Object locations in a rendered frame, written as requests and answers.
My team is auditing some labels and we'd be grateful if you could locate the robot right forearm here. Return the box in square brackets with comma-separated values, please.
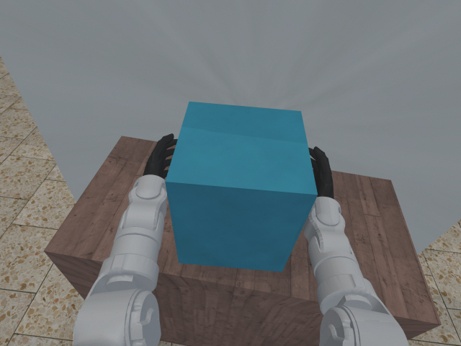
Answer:
[303, 197, 409, 346]

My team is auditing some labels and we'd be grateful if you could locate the carton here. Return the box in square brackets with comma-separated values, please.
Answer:
[165, 102, 318, 272]

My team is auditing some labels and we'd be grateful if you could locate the robot right hand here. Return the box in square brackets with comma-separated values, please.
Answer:
[308, 146, 334, 199]

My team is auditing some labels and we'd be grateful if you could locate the robot left forearm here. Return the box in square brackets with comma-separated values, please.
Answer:
[73, 174, 167, 345]

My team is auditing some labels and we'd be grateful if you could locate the pedestal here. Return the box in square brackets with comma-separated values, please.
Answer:
[44, 136, 442, 346]

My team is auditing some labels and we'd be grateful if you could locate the robot right upper arm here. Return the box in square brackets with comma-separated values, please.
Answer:
[319, 305, 408, 346]

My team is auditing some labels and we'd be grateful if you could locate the robot left upper arm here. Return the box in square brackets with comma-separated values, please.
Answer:
[67, 288, 161, 346]

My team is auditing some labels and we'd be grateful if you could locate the robot left hand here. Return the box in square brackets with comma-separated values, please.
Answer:
[143, 133, 178, 179]

